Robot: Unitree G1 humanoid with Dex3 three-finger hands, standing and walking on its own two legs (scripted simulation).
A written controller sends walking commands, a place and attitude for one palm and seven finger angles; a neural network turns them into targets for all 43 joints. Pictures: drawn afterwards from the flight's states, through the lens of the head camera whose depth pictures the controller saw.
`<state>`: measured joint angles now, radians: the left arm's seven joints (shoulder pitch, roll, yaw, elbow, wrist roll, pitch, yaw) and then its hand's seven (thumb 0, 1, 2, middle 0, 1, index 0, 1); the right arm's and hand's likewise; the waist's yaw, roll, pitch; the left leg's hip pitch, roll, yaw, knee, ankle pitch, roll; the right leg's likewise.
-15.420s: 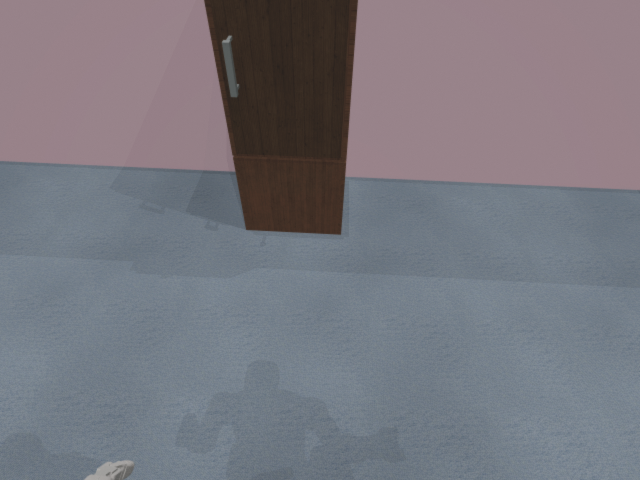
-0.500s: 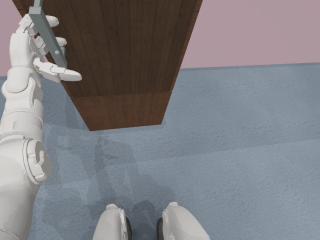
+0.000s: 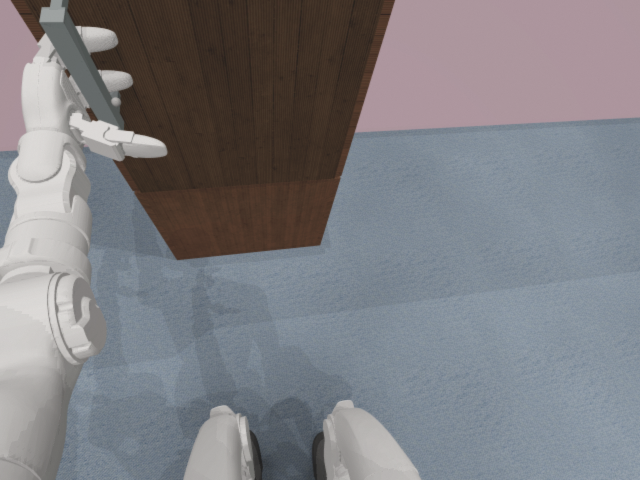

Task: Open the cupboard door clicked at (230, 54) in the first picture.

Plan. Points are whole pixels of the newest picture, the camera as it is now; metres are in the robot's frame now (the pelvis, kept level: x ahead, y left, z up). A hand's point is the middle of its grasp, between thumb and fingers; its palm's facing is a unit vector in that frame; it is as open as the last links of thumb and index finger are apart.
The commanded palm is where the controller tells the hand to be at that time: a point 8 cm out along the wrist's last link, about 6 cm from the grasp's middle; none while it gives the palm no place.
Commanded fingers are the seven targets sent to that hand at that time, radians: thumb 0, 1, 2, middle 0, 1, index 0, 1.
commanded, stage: slide the fingers in behind the handle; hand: left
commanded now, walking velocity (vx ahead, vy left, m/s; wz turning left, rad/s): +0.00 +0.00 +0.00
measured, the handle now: (90, 67) +0.60 +0.20 +0.07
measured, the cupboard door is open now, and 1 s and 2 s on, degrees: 0 0 43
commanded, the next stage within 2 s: close the thumb around the handle in 0.12 s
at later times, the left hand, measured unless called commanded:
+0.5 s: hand (113, 98) +0.55 +0.17 +0.08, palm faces +0.02 -1.00 -0.01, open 11.7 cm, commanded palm +0.53 +0.21 +0.07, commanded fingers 0.00 0.34 0.66 -0.36 -1.29 -0.36 -1.29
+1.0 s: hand (114, 101) +0.55 +0.17 +0.07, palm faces +0.02 -1.00 -0.01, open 5.4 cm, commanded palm +0.53 +0.21 +0.07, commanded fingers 0.00 0.90 0.90 -0.40 -1.35 -0.40 -1.35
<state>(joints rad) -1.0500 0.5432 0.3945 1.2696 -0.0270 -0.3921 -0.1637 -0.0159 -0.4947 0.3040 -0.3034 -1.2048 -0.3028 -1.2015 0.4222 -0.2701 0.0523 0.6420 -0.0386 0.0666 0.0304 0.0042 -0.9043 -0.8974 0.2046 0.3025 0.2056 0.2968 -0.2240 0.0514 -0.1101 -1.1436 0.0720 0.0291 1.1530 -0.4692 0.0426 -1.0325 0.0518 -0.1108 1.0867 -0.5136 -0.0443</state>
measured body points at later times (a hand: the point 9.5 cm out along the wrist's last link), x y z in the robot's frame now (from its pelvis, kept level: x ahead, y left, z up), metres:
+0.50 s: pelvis +0.01 +0.01 +0.00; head +0.16 +0.03 +0.42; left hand +0.54 +0.23 +0.08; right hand -0.02 -0.25 -0.10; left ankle +0.03 +0.09 -0.65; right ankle -0.01 -0.10 -0.65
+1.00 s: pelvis +0.00 +0.01 +0.00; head +0.16 +0.03 +0.42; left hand +0.54 +0.23 +0.07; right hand -0.03 -0.25 -0.10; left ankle +0.03 +0.09 -0.65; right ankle -0.01 -0.10 -0.65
